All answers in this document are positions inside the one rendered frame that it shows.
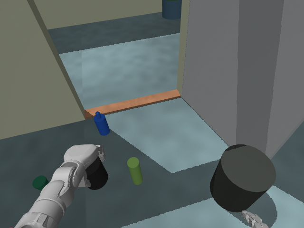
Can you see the left robot hand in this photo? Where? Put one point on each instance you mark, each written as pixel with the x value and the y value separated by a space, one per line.
pixel 86 154

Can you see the right robot hand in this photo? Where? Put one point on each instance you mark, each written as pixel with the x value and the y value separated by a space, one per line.
pixel 254 220

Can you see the left robot arm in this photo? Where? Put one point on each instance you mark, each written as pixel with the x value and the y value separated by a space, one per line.
pixel 51 205

